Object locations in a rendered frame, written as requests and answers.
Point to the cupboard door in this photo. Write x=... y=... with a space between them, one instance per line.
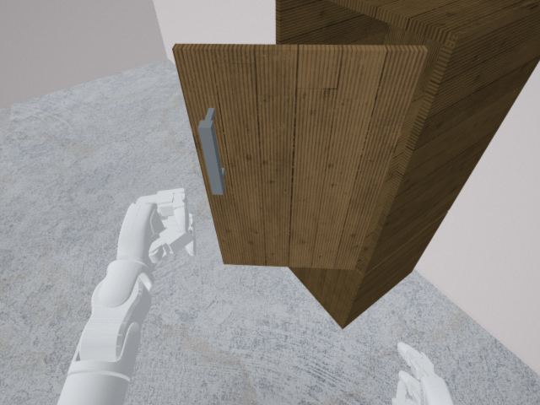
x=306 y=135

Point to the handle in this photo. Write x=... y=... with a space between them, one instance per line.
x=211 y=153

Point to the robot right hand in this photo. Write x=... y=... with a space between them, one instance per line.
x=431 y=390

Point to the robot left hand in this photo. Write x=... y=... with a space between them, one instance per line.
x=142 y=226

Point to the left robot forearm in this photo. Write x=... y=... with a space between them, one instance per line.
x=104 y=359

